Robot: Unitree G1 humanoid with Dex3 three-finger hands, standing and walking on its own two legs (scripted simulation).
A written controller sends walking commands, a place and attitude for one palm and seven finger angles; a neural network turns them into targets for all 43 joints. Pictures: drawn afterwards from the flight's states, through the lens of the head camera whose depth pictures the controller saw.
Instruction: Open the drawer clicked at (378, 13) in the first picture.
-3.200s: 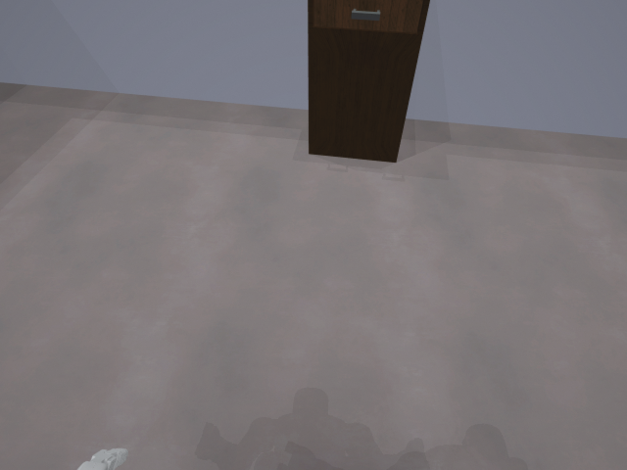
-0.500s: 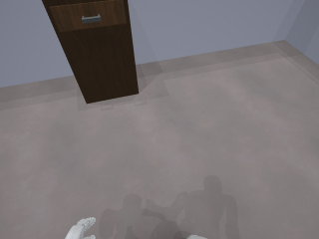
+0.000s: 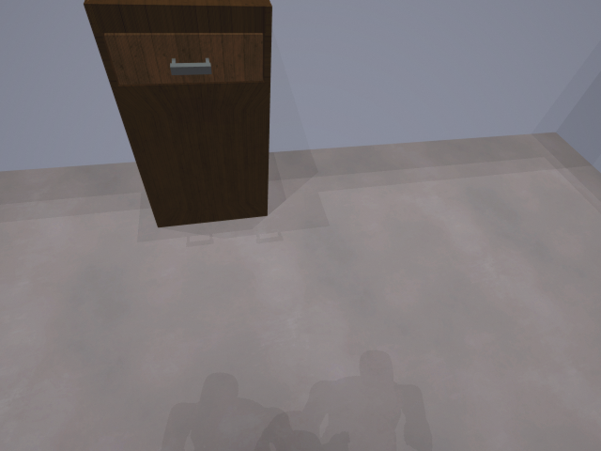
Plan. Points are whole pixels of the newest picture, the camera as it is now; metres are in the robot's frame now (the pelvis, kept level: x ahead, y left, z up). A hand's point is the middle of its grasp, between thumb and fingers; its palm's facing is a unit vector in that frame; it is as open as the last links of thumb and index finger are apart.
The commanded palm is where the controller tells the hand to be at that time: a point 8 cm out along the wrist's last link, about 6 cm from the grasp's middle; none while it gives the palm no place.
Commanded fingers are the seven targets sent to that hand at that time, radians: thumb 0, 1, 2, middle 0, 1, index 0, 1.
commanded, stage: walk to a spot facing it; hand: left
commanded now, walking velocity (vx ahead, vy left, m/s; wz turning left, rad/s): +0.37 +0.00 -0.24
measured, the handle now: (191, 65) +1.06 +0.38 -0.04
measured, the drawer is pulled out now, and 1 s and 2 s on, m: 0.00 0.00 0.00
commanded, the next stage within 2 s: turn to face it in 0.40 s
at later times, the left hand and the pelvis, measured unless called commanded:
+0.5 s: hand (248, 324) +0.35 +0.11 -0.16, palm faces -0.09 -0.97 -0.21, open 7.3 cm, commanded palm none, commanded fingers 0.00 0.90 0.90 -0.20 -0.30 -0.20 -0.30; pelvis +0.23 -0.06 +0.00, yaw -6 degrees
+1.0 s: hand (221, 322) +0.36 +0.16 -0.18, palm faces +0.17 -0.97 -0.19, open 7.3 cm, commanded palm none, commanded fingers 0.00 0.90 0.90 -0.20 -0.30 -0.20 -0.30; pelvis +0.36 -0.03 +0.00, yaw +6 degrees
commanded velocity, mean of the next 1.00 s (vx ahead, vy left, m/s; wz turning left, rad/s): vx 0.15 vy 0.00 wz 0.15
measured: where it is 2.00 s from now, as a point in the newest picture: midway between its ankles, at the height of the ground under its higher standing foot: (297, 384)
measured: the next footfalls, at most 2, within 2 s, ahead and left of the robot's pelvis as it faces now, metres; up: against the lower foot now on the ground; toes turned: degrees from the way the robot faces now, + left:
right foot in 0.38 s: +0.33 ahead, -0.15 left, +0.00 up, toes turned -14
left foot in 0.86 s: +0.46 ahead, +0.06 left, +0.00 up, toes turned +13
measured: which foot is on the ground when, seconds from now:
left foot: down 0.00-0.38, up 0.40-0.84, down 0.86-1.00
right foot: up 0.00-0.36, down 0.38-0.86, up 0.88-1.00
